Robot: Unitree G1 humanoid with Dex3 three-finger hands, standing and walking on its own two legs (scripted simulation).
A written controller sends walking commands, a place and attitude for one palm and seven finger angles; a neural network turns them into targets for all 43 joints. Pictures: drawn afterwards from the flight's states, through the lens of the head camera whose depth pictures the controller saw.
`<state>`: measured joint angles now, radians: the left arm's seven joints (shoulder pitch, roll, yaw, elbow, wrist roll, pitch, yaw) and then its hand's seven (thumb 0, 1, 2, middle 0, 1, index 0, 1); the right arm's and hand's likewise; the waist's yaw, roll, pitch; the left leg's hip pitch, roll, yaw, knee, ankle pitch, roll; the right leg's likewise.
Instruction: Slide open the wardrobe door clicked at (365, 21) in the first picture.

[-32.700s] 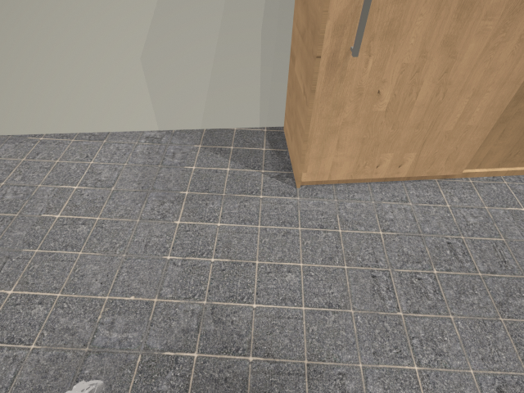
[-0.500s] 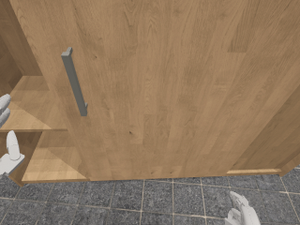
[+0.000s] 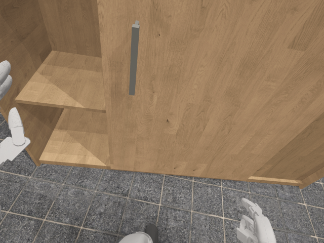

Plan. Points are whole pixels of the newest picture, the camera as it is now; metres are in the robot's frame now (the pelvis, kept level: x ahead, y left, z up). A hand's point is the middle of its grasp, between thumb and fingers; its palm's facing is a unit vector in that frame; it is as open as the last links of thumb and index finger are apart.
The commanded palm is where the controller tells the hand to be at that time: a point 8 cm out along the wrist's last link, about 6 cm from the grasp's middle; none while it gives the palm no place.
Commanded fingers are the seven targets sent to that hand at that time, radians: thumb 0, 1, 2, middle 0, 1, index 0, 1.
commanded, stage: step back with the hand held close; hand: left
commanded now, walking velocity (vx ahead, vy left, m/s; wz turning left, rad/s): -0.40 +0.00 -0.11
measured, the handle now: (134, 61) +0.61 +0.15 +0.11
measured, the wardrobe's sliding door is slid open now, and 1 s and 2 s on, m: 0.44 0.44 0.44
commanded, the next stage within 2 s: stop stepping back and stand still in 0.16 s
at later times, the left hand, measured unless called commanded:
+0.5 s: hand out of the picture +0.01 +0.43 +0.23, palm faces +0.38 -0.85 -0.37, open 7.4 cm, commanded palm -0.01 +0.47 +0.19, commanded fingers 0.00 0.90 0.90 -0.20 -0.30 -0.20 -0.30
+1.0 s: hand out of the picture -0.13 +0.60 +0.20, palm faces +0.48 -0.84 -0.25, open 7.4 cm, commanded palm -0.19 +0.62 +0.19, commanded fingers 0.00 0.90 0.90 -0.20 -0.30 -0.20 -0.30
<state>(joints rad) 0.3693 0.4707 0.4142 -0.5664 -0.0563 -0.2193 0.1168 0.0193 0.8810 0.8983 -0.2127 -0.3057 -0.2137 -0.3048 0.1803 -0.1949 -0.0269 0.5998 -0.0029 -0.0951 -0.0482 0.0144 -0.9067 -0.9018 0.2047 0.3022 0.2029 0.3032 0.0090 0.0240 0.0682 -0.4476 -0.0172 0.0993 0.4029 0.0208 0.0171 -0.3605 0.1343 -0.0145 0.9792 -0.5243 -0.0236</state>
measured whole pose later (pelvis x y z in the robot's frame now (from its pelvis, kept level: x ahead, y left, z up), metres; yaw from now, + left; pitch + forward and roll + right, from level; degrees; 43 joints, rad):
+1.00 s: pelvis -0.36 +0.33 +0.01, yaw -7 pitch -2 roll -2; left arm 0.36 0.40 0.45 -0.43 -0.06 -0.17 0.17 0.01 0.88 0.90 -0.21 -0.31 -0.21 -0.30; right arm 0.26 -0.21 -0.02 0.64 0.01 -0.04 -0.08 0.02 -0.91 -0.90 0.20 0.30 0.20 0.30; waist 0.04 -0.05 -0.06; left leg -0.46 0.11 0.03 0.97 -0.46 0.02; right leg -0.15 -0.01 -0.08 0.55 -0.38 -0.05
